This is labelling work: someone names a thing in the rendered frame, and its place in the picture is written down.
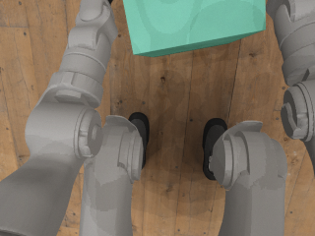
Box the left robot upper arm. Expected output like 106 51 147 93
0 101 104 236

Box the robot right forearm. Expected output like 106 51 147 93
265 0 315 87

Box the right robot upper arm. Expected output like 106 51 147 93
281 80 315 178

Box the robot left foot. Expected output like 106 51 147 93
128 112 150 169

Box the robot left forearm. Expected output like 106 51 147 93
25 0 118 144

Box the left robot thigh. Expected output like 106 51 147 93
79 125 144 236

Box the carton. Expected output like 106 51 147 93
123 0 266 57

